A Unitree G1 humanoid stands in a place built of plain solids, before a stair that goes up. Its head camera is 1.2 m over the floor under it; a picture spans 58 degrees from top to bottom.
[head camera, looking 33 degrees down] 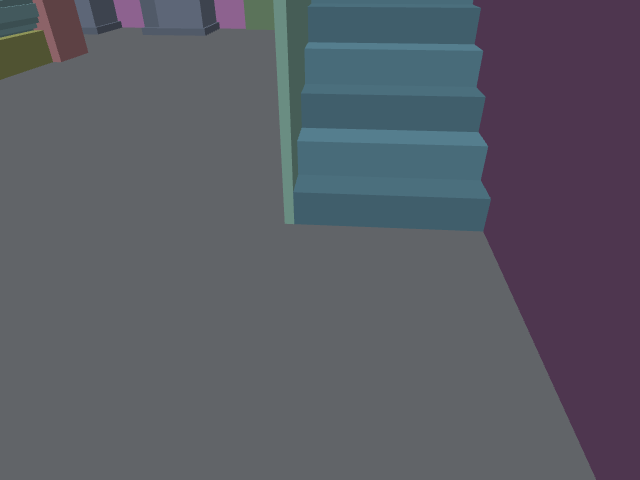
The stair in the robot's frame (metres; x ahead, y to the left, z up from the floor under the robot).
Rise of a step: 0.19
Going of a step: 0.22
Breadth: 1.00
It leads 4 degrees to the right of straight ahead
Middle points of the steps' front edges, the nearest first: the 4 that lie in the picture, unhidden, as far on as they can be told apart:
1.96 -0.36 0.19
2.18 -0.38 0.39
2.40 -0.39 0.58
2.62 -0.41 0.77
